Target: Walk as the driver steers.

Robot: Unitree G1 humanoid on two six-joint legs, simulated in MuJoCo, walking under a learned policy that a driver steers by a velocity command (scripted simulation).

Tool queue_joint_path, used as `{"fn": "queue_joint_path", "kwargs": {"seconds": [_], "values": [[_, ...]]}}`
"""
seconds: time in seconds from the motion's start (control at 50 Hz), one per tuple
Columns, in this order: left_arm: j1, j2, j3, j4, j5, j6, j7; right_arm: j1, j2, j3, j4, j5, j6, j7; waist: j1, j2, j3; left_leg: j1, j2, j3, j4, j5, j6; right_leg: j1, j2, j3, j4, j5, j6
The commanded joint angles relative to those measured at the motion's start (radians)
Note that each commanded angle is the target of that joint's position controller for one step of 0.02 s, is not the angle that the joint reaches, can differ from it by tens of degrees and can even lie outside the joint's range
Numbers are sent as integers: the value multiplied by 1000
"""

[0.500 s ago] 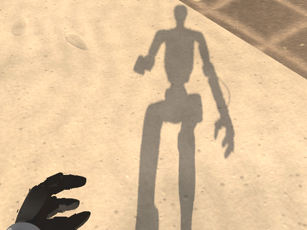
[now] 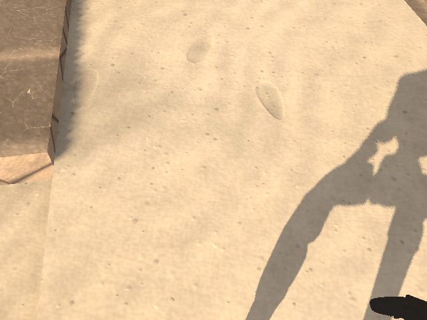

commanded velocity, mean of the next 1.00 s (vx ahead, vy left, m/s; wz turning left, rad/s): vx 0.91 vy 0.00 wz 0.02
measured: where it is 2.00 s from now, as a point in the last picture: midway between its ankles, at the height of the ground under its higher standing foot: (208, 145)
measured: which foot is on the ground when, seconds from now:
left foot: up 0.00-0.02, down 0.04-0.46, up 0.48-0.88, down 0.90-1.00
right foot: down 0.00-0.04, up 0.06-0.46, down 0.48-0.90, up 0.92-1.00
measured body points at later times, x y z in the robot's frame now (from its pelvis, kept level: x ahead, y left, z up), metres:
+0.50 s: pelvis +0.48 +0.01 +0.00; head +0.51 +0.02 +0.45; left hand +0.61 +0.31 -0.06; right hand +0.58 -0.28 -0.11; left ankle +0.22 +0.02 -0.67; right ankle +0.65 -0.04 -0.71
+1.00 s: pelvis +0.90 +0.12 +0.02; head +0.95 +0.12 +0.47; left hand +0.91 +0.41 -0.11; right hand +1.14 -0.10 -0.05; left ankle +0.98 +0.24 -0.71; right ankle +0.76 -0.01 -0.59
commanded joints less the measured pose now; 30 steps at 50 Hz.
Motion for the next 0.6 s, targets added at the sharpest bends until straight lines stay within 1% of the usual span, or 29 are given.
{"fn": "queue_joint_path", "kwargs": {"seconds": [0.02, 0.04, 0.06, 0.08, 0.1, 0.12, 0.14, 0.16, 0.18, 0.2, 0.22, 0.26, 0.28, 0.3, 0.32, 0.34, 0.36, 0.38, 0.4, 0.42, 0.44, 0.46, 0.48, 0.5, 0.52, 0.54, 0.56, 0.58, 0.6], "values": [[-200, 252, 56, -138, 15, 25, 21, 507, -140, -55, 95, -1, 5, -23, -332, -122, -182, 682, -115, -14, -2, -146, 76, -326, -269, 66, 574, 1525, -61], [-215, 230, 56, -138, 19, 37, 5, 608, -185, -85, 135, 6, 6, -49, -355, -29, -199, 850, -100, -102, -89, -209, 114, -476, -178, 67, 961, 1017, -61], [-222, 62, 13, -182, 38, 22, -14, 509, -257, -104, 137, 18, 17, -66, -219, 238, -84, 910, 31, -352, -63, -35, 159, -843, 9, 115, 1363, -9, -33], [-159, 74, 1, -303, 11, -1, -16, 454, -347, -121, 80, -8, 26, -66, -139, 263, -309, 1144, 200, -870, -301, -261, 366, -1126, 45, 337, 1512, -58, -12], [-236, 118, -5, -309, 24, -29, -15, 424, -291, -119, 50, -7, 25, -74, -160, 60, -252, 1068, 252, -1023, -496, -498, 332, -1193, -18, 416, 1425, 21, -25], [-270, 139, -4, -302, 21, -38, -16, 396, -221, -103, 67, -5, 19, -81, -113, -74, -98, 883, 230, -963, -540, -517, 275, -1163, -64, 419, 1296, 92, -28], [-292, 126, -8, -302, 33, -31, -14, 369, -192, -93, 79, 0, 6, -83, -64, -120, -33, 726, 189, -875, -534, -417, 242, -1095, -97, 416, 1207, 98, -18], [-276, 118, -13, -297, 48, -9, -13, 342, -179, -85, 70, 2, -12, -87, -27, -133, -6, 600, 146, -784, -530, -322, 227, -1017, -120, 420, 1142, 91, -2], [-270, 109, -16, -293, 55, 19, -15, 327, -151, -74, 73, 5, -27, -87, 2, -136, 18, 483, 106, -711, -542, -273, 216, -955, -140, 412, 1080, 81, 16], [-281, 97, -20, -303, 57, 38, -17, 324, -146, -70, 70, 9, -41, -83, 12, -123, 28, 403, 73, -657, -555, -253, 210, -915, -155, 398, 995, 67, 31], [-333, 86, -26, -328, 55, 46, -21, 320, -153, -71, 65, 11, -52, -80, 3, -113, 44, 345, 38, -607, -577, -218, 204, -889, -161, 373, 897, 108, 40], [-459, 58, -39, -380, 38, 46, -34, 326, -159, -77, 60, 10, -61, -77, -32, -77, 69, 278, -22, -539, -593, -147, 171, -824, -151, 337, 684, 291, 47], [-501, 43, -45, -395, 26, 44, -40, 336, -163, -82, 59, 14, -62, -73, -55, -56, 63, 286, -45, -518, -585, -104, 144, -786, -134, 328, 579, 398, 42], [-525, 37, -47, -402, 15, 42, -43, 353, -170, -87, 60, 17, -62, -69, -80, -32, 44, 319, -50, -515, -575, -42, 122, -752, -112, 318, 495, 485, 34], [-521, 35, -48, -395, 10, 39, -45, 372, -167, -87, 70, 23, -65, -66, -95, -17, 22, 379, -38, -492, -576, 31, 105, -725, -100, 302, 422, 566, 17], [-529, 37, -48, -391, 9, 35, -48, 404, -154, -84, 84, 28, -70, -65, -119, -6, 8, 441, -14, -484, -586, 87, 92, -703, -95, 288, 369, 627, -3], [-542, 44, -44, -389, 11, 30, -48, 430, -143, -80, 98, 27, -75, -66, -138, 3, 7, 519, 10, -477, -584, 132, 78, -704, -94, 285, 319, 654, -24], [-552, 61, -37, -389, 12, 28, -45, 443, -149, -79, 106, 21, -78, -69, -146, 10, 6, 609, 32, -465, -568, 203, 62, -716, -86, 279, 274, 637, -46], [-535, 85, -25, -382, 14, 27, -39, 445, -167, -81, 112, 13, -81, -73, -137, 20, -13, 701, 52, -446, -519, 362, 43, -709, -61, 265, 250, 581, -70], [-471, 117, -8, -363, 14, 26, -32, 444, -194, -85, 118, 5, -82, -79, -105, 44, -56, 782, 73, -430, -429, 558, 22, -668, -28, 251, 256, 490, -93], [-344, 151, 13, -328, 5, 26, -24, 433, -220, -90, 124, -13, -76, -84, -35, 66, -127, 841, 83, -404, -278, 738, 4, -585, 11, 237, 273, 375, -115], [-142, 178, 31, -269, 0, 29, -11, 386, -223, -90, 121, -31, -65, -90, 79, 67, -204, 800, 66, -353, -40, 776, -13, -416, 23, 221, 263, 299, -134], [81, 224, 50, -214, 8, 33, 2, 343, -171, -76, 105, -43, -63, -96, 184, 29, -291, 595, 32, -312, 307, 580, -25, -161, -77, 339, 339, 124, -165], [93, 342, 80, -192, 41, 32, -6, 470, -14, -35, 47, 8, -74, -76, 58, -366, -368, 187, -166, -251, 711, -245, -96, 81, -332, 973, 162, -146, -336], [2, 247, 71, -195, 11, 44, -32, 421, -61, -22, 46, -19, -89, -79, 39, -290, -293, -20, -138, -276, 737, -436, -76, 67, -337, 1283, -16, -233, -359], [-101, 195, 65, -215, 6, 40, -41, 298, -89, -22, 23, -22, -93, -80, 24, -139, -153, -70, -52, -293, 705, -328, -77, -59, -311, 1106, -10, -167, -353], [-98, 163, 61, -199, 0, 37, -48, 210, -106, -17, 3, -35, -98, -76, 29, -18, -110, -28, -20, -281, 631, -292, -85, -174, -269, 984, -1, -33, -334], [-71, 129, 50, -169, 0, 36, -47, 151, -97, -13, -24, -47, -96, -72, 14, 14, -55, 8, 2, -273, 555, -296, -95, -281, -209, 882, -12, 67, -303], [-55, 113, 41, -140, -1, 31, -40, 157, -73, -3, -50, -60, -84, -64, -30, -34, -36, 31, 17, -272, 494, -316, -114, -346, -176, 843, -23, 102, -301]]}}
Velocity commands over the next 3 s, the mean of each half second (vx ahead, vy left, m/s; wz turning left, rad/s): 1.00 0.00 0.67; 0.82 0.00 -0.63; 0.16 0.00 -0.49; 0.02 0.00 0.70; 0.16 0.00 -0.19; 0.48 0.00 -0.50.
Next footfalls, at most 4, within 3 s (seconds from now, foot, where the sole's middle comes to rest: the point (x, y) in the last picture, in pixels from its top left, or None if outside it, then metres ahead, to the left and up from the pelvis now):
0.04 left None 0.24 0.03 -0.74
0.48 right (239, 251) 0.68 -0.03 -0.74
0.90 left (166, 168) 1.02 0.25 -0.75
1.28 right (239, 140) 1.17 -0.03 -0.75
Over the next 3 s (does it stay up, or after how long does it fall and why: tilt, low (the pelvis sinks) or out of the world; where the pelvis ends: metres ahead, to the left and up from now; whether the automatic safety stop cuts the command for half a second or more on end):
stays up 1.41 0.07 0.04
